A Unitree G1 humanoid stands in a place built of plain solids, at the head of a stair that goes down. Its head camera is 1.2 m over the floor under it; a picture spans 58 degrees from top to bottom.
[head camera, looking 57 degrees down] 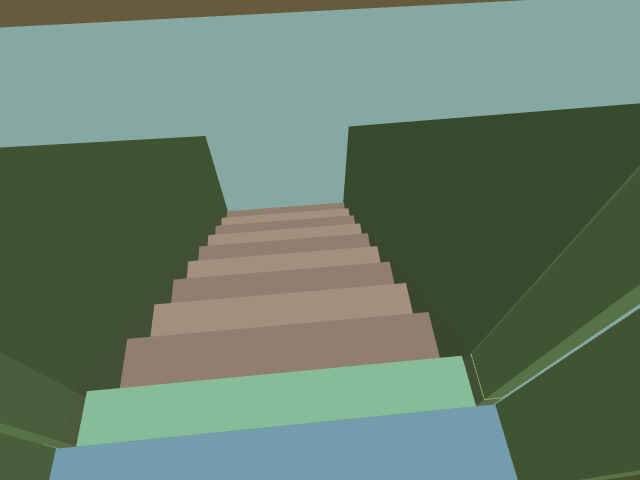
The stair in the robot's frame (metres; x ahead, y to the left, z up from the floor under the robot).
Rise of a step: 0.20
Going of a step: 0.22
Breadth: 1.04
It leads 5 degrees to the left of straight ahead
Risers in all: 10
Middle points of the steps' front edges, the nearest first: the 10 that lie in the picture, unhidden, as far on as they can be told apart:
0.34 0.11 0.00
0.56 0.14 -0.20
0.79 0.16 -0.41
1.01 0.18 -0.61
1.23 0.20 -0.82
1.45 0.22 -1.02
1.67 0.24 -1.23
1.89 0.26 -1.43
2.11 0.28 -1.64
2.33 0.30 -1.84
